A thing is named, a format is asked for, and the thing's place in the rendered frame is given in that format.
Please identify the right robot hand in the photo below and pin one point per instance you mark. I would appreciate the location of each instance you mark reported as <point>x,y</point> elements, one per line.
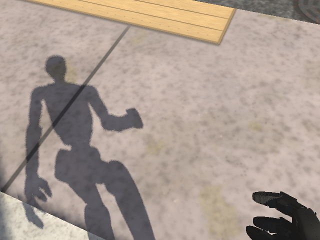
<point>305,224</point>

